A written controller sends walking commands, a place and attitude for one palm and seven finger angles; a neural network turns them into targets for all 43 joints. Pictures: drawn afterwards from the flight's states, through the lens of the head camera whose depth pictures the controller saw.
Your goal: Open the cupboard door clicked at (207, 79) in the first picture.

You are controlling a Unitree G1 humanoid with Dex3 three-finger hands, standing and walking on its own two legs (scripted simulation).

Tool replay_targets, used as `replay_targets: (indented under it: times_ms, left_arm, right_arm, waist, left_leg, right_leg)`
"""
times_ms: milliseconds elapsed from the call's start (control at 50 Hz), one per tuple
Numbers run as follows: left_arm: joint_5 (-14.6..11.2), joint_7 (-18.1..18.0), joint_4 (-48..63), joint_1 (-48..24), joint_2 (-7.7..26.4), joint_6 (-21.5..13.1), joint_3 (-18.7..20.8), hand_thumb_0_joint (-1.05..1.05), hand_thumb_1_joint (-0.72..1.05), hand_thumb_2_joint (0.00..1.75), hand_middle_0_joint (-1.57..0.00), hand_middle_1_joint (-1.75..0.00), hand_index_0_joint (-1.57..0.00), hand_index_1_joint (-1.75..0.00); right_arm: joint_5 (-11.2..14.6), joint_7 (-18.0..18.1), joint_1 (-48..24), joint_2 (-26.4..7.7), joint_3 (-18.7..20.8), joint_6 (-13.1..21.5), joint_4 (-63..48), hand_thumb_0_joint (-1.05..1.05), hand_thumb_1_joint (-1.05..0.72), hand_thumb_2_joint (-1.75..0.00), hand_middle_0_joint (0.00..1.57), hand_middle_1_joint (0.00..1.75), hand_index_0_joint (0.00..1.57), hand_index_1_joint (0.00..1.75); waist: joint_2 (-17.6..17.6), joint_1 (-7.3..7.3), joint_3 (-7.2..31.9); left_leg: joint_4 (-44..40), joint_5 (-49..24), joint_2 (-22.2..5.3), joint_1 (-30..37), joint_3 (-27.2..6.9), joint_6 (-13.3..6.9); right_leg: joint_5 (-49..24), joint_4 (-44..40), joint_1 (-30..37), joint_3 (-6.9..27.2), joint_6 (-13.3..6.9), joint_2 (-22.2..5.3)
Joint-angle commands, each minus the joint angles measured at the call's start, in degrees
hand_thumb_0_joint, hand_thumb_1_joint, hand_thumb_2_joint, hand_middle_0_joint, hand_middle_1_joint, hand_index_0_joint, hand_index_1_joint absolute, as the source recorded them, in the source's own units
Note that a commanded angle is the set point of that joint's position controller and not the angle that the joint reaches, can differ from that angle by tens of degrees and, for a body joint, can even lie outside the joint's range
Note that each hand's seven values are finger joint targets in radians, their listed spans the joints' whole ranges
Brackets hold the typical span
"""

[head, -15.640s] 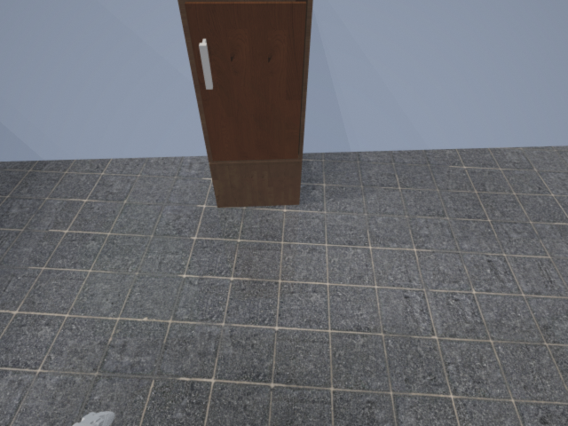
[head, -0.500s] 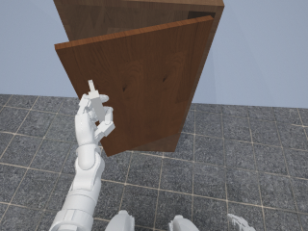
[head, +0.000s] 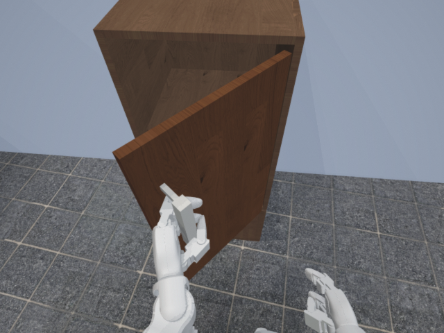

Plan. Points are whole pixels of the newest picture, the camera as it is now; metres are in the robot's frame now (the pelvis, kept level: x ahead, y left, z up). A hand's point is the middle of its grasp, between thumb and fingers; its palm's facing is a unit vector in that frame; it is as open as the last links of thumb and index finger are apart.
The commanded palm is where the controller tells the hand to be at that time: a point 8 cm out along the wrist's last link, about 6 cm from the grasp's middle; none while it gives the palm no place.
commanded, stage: open thumb and fingers to let go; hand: left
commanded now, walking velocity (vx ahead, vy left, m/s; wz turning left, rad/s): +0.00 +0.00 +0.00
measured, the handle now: (179, 216) +0.32 +0.08 +0.05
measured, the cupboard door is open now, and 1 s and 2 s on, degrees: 50 51 51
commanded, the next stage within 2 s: slide the hand sideways off the handle in 0.76 s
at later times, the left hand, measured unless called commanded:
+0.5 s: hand (198, 233) +0.29 +0.05 +0.03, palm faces +0.27 -0.96 -0.02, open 13.0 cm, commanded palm +0.24 +0.10 +0.04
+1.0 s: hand (195, 254) +0.25 +0.05 +0.03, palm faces -0.16 -0.99 -0.05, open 15.7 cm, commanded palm +0.24 +0.10 +0.04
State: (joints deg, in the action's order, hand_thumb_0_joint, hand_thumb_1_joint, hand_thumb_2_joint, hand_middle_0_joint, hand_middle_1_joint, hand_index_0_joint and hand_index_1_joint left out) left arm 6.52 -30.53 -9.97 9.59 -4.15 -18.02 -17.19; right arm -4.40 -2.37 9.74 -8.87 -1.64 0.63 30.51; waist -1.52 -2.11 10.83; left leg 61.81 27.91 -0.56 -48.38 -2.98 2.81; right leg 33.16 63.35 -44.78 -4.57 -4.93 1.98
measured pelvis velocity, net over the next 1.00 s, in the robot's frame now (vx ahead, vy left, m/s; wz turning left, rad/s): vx -0.01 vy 0.02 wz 0.00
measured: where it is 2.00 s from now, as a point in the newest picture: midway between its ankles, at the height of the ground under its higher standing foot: outside the picture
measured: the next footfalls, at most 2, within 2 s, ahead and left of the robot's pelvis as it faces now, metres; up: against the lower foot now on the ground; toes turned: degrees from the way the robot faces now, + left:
none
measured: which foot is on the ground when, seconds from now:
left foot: down 0.00-1.00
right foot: down 0.00-1.00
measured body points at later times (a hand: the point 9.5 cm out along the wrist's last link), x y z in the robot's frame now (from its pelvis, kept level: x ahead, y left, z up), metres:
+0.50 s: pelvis -0.01 -0.01 +0.00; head +0.05 -0.03 +0.44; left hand +0.27 +0.10 +0.04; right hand +0.15 -0.23 -0.12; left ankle +0.02 +0.15 -0.66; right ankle -0.02 -0.06 -0.66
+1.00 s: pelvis -0.01 +0.02 -0.01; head +0.04 +0.01 +0.44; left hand +0.26 +0.11 +0.04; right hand +0.16 -0.19 -0.10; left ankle +0.02 +0.15 -0.66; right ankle -0.02 -0.06 -0.66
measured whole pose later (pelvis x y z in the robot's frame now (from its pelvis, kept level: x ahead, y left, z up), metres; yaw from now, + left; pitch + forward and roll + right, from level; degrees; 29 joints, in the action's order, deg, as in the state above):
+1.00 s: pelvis -0.01 +0.02 -0.01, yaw +0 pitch +15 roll +0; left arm 3.3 -9.6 -8.8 7.7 2.2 -22.0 -17.4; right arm -2.3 -2.5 11.8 -10.9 -0.6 0.4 28.1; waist -2.0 -1.8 9.4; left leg 65.7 28.2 0.6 -52.5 -2.2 0.8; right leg 33.2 66.5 -48.4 -3.9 -3.1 0.7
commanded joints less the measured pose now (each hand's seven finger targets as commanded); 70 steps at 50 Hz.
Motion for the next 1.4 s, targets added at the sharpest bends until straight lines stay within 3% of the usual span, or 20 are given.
replay_targets:
  times_ms: [0,60,140,220,320,360,460,660,720,840,860,880,920,960,980,1020,1100,1180,1240,1380]
  left_arm:
    - [-0.67,-1.77,10.79,-9.48,-5.66,-3.93,4.72,0.0,0.62,0.78,-0.38,-1.32,-0.38,-1.32]
    - [-0.4,-0.23,11.6,-8.2,-5.39,-4.79,3.63,0.0,0.41,0.69,-0.36,-1.3,-0.36,-1.3]
    - [0.16,1.0,11.33,-10.75,-5.37,-6.03,2.24,0.0,0.13,0.57,-0.35,-1.27,-0.35,-1.27]
    - [-0.66,1.3,10.03,-12.97,-4.05,-7.18,3.57,0.0,-0.15,0.45,-0.32,-1.24,-0.32,-1.24]
    - [-0.77,0.85,9.25,-13.79,-3.51,-7.62,4.77,0.0,-0.5,0.3,-0.3,-1.2,-0.3,-1.2]
    - [-1.02,0.69,8.65,-13.63,-3.14,-7.3,5.39,0.0,-0.5,0.3,-0.3,-1.2,-0.3,-1.2]
    - [-1.07,0.47,8.96,-12.53,-4.21,-7.02,4.82,0.0,-0.5,0.3,-0.26,-0.95,-0.26,-0.95]
    - [-0.22,-1.23,8.99,-12.42,-7.45,-6.42,2.39,0.0,-0.5,0.3,-0.18,-0.45,-0.18,-0.45]
    - [-0.17,-1.71,9.25,-13.35,-8.06,-5.65,1.97,0.0,-0.5,0.3,-0.15,-0.3,-0.15,-0.3]
    - [-0.03,-2.39,9.56,-12.89,-9.23,-4.13,1.29,0.0,-0.5,0.3,-0.15,-0.3,-0.15,-0.3]
    - [6.17,9.85,11.21,-13.47,-1.33,-6.6,-10.54,0.0,-0.5,0.3,-0.15,-0.3,-0.15,-0.3]
    - [3.66,16.59,14.77,-15.28,2.17,-9.34,-6.09,0.0,-0.5,0.3,-0.15,-0.3,-0.15,-0.3]
    - [-0.44,26.26,17.0,-13.68,3.8,-11.22,-5.89,0.0,-0.5,0.3,-0.15,-0.3,-0.15,-0.3]
    - [-6.41,30.2,17.96,-10.94,2.77,-10.35,-3.77,0.0,-0.5,0.3,-0.15,-0.3,-0.15,-0.3]
    - [-8.81,30.24,17.72,-9.52,2.37,-9.54,-2.06,0.0,-0.5,0.3,-0.15,-0.3,-0.15,-0.3]
    - [-10.44,28.15,16.3,-7.11,1.39,-7.75,-0.15,0.0,-0.5,0.3,-0.15,-0.3,-0.15,-0.3]
    - [-7.16,23.14,18.46,-6.63,2.44,-7.46,0.63,0.0,-0.5,0.3,-0.15,-0.3,-0.15,-0.3]
    - [-4.45,22.09,18.83,-2.73,4.27,-7.87,1.11,0.0,-0.5,0.3,-0.15,-0.3,-0.15,-0.3]
    - [-4.07,22.29,20.61,-1.87,5.83,-7.61,2.04,0.0,-0.5,0.3,-0.15,-0.3,-0.15,-0.3]
    - [-7.15,23.86,23.89,4.53,6.38,-6.51,3.67,0.0,-0.5,0.3,-0.15,-0.3,-0.15,-0.3]
  right_arm:
    - [0.15,1.15,-3.08,-5.01,2.43,3.26,-7.0,0.0,-0.9,-0.9,0.2,0.3,0.2,0.3]
    - [0.33,1.14,-2.1,-5.27,2.89,3.37,-7.19,0.0,-0.9,-0.9,0.2,0.3,0.2,0.3]
    - [0.32,1.23,-1.53,-5.91,3.31,3.66,-6.61,0.0,-0.9,-0.9,0.2,0.3,0.2,0.3]
    - [0.42,1.52,-1.93,-6.26,3.49,3.84,-6.38,0.0,-0.9,-0.9,0.2,0.3,0.2,0.3]
    - [0.46,1.66,-1.44,-6.27,3.75,3.59,-6.16,0.0,-0.9,-0.9,0.2,0.3,0.2,0.3]
    - [0.48,1.69,-1.36,-6.19,3.7,3.43,-6.24,0.0,-0.9,-0.9,0.2,0.3,0.2,0.3]
    - [0.46,1.64,-0.72,-6.17,3.67,3.22,-6.43,0.0,-0.9,-0.9,0.2,0.3,0.2,0.3]
    - [0.33,1.23,-1.43,-6.06,3.38,3.76,-7.23,0.0,-0.9,-0.9,0.2,0.3,0.2,0.3]
    - [0.34,1.09,-1.42,-6.13,3.23,3.75,-7.56,0.0,-0.9,-0.9,0.2,0.3,0.2,0.3]
    - [0.44,0.74,-2.29,-6.12,3.09,3.68,-7.97,0.0,-0.9,-0.9,0.2,0.3,0.2,0.3]
    - [1.25,0.07,1.08,-9.2,3.29,2.99,-7.2,0.0,-0.9,-0.9,0.2,0.3,0.2,0.3]
    - [1.46,0.2,1.06,-8.39,4.01,2.57,-8.51,0.0,-0.9,-0.9,0.2,0.3,0.2,0.3]
    - [2.41,0.55,0.91,-8.42,3.84,2.28,-10.59,0.0,-0.9,-0.9,0.2,0.3,0.2,0.3]
    - [3.6,0.89,0.35,-7.99,3.51,2.3,-12.68,0.0,-0.9,-0.9,0.2,0.3,0.2,0.3]
    - [3.88,1.12,0.22,-8.05,3.33,2.22,-13.24,0.0,-0.9,-0.9,0.2,0.3,0.2,0.3]
    - [4.02,1.23,-0.28,-8.29,3.16,1.89,-14.19,0.0,-0.9,-0.9,0.2,0.3,0.2,0.3]
    - [3.47,0.88,-0.28,-8.55,3.38,1.44,-15.14,0.0,-0.9,-0.9,0.2,0.3,0.2,0.3]
    - [3.36,0.51,-0.02,-8.52,3.48,0.71,-15.94,0.0,-0.9,-0.9,0.2,0.3,0.2,0.3]
    - [3.47,0.67,-0.1,-8.62,3.4,0.13,-16.46,0.0,-0.9,-0.9,0.2,0.3,0.2,0.3]
    - [3.83,1.29,0.13,-8.49,3.04,-0.08,-17.44,0.0,-0.9,-0.9,0.2,0.3,0.2,0.3]
  waist:
    - [7.3,0.63,12.41]
    - [8.19,0.1,13.24]
    - [8.53,-0.99,12.19]
    - [9.53,-0.92,11.77]
    - [8.93,-0.12,14.19]
    - [9.4,0.07,14.32]
    - [9.11,0.15,14.26]
    - [5.57,0.6,14.3]
    - [6.45,0.36,13.89]
    - [4.43,1.03,13.71]
    - [6.54,-4.98,10.17]
    - [4.37,-2.87,13.83]
    - [2.3,-2.55,15.45]
    - [1.7,-1.52,14.32]
    - [3.11,-1.05,13.14]
    - [5.54,-0.35,10.09]
    - [5.31,-0.07,10.85]
    - [5.04,0.71,10.73]
    - [3.57,1.05,10.91]
    - [3.97,1.18,10.09]
  left_leg:
    - [-2.46,-10.57,2.48,4.02,1.42,-2.73]
    - [-2.12,-11.06,2.44,3.08,1.43,-2.78]
    - [-1.62,-9.73,2.26,1.93,0.87,-3.07]
    - [-1.09,-7.18,2.33,0.33,0.83,-3.21]
    - [-1.21,-8.34,2.31,0.7,1.02,-3.25]
    - [-1.47,-8.88,2.3,0.57,1.09,-3.25]
    - [-2.21,-10.8,2.2,2.38,1.33,-3.26]
    - [-3.26,-12.51,1.96,7.05,1.8,-3.43]
    - [-3.46,-12.53,1.83,7.49,1.69,-3.45]
    - [-3.83,-13.43,1.63,8.3,1.35,-3.37]
    - [-2.02,-14.17,1.78,8.38,1.51,-4.7]
    - [-1.36,-15.04,1.84,8.09,1.45,-4.8]
    - [-1.21,-14.26,1.92,9.01,1.43,-4.89]
    - [-2.1,-12.3,1.82,9.6,1.38,-4.7]
    - [-2.65,-11.08,1.77,8.96,1.28,-4.59]
    - [-3.71,-8.32,1.6,7.57,1.04,-4.28]
    - [-3.2,-7.73,1.57,6.76,0.86,-4.26]
    - [-3.17,-7.18,1.49,5.72,0.97,-4.14]
    - [-3.54,-6.24,1.37,5.94,0.81,-4.04]
    - [-3.94,-6.81,1.31,6.11,1.02,-3.95]
  right_leg:
    - [-29.37,-14.13,9.92,9.43,5.82,-5.0]
    - [-33.05,-14.29,11.97,10.88,6.35,-5.87]
    - [-30.44,-14.49,10.65,11.56,6.34,-6.28]
    - [-24.67,-15.53,9.5,12.75,6.6,-6.77]
    - [-25.89,-14.57,10.54,12.51,6.36,-6.59]
    - [-27.39,-14.37,11.32,12.24,6.36,-6.52]
    - [-30.43,-13.43,11.32,10.27,6.07,-5.81]
    - [-26.06,-11.28,6.53,4.97,4.38,-3.2]
    - [-24.01,-10.95,5.62,3.78,4.06,-2.57]
    - [-21.31,-10.05,4.26,2.23,3.07,-1.6]
    - [-26.23,-9.2,0.89,4.38,3.63,-2.56]
    - [-28.7,-8.2,3.08,4.94,3.38,-3.09]
    - [-27.74,-7.67,3.73,5.3,3.14,-3.04]
    - [-23.44,-8.58,3.56,4.88,2.9,-2.43]
    - [-21.21,-9.16,3.63,4.45,2.97,-2.15]
    - [-15.78,-9.84,2.26,3.54,3.1,-1.83]
    - [-13.66,-8.01,0.04,3.03,2.96,-1.78]
    - [-12.55,-7.3,-0.3,3.24,2.63,-1.67]
    - [-10.92,-7.09,-0.7,3.11,2.42,-1.47]
    - [-12.55,-7.82,0.79,2.93,2.71,-1.04]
